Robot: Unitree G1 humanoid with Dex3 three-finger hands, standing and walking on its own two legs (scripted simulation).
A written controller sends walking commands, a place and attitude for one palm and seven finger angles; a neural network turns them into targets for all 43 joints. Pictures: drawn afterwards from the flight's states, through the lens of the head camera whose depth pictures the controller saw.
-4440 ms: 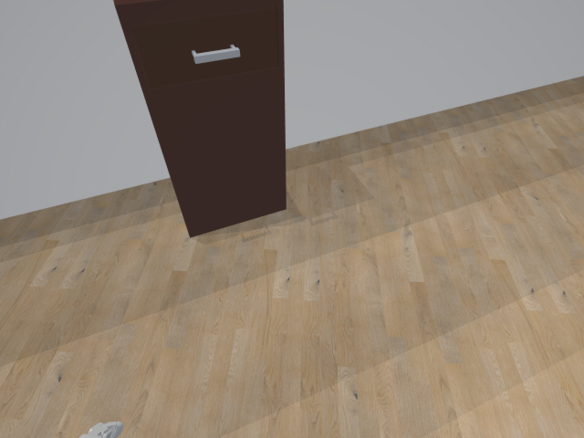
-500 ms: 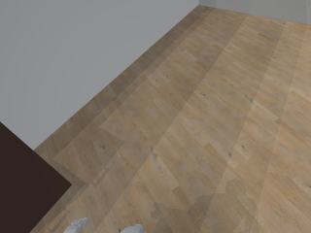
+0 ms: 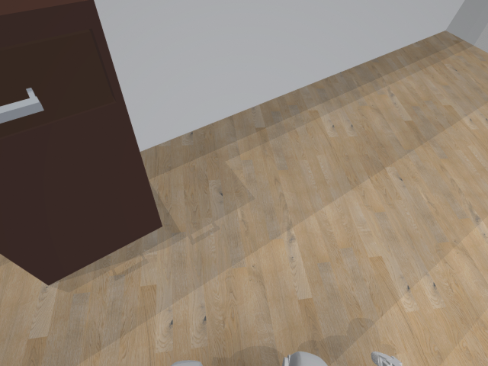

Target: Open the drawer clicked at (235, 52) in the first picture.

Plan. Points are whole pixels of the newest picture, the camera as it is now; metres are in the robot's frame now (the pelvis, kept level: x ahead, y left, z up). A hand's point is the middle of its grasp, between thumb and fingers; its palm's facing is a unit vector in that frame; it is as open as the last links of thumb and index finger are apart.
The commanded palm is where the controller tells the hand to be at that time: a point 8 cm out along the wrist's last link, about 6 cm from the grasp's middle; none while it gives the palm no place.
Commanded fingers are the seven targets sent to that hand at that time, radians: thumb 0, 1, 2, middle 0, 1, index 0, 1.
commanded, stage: turn to face it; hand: left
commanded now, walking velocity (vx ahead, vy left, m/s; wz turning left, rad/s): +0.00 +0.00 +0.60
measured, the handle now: out of the picture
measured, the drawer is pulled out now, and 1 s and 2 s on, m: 0.00 0.00 0.00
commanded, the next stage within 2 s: take the last steps up to it in 1.10 s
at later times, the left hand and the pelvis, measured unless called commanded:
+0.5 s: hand out of the picture +0.05 +0.17 -0.13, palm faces +0.29 -0.91 -0.28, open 7.4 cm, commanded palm none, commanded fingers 0.00 0.90 0.90 -0.20 -0.30 -0.20 -0.30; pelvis +0.00 -0.04 +0.01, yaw +18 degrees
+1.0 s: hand out of the picture -0.12 +0.23 -0.17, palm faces +0.55 -0.80 -0.23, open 7.4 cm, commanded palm none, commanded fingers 0.00 0.90 0.90 -0.20 -0.30 -0.20 -0.30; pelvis -0.04 +0.02 +0.01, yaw +31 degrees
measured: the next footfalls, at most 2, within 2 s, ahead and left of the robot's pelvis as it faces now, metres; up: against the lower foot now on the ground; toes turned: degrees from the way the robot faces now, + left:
right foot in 0.34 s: +0.07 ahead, -0.14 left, +0.00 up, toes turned +10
left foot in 0.78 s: -0.04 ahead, +0.11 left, +0.00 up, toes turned +34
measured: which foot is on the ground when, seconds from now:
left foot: down 0.00-0.34, up 0.36-0.76, down 0.78-1.00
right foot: up 0.00-0.32, down 0.34-0.78, up 0.80-1.00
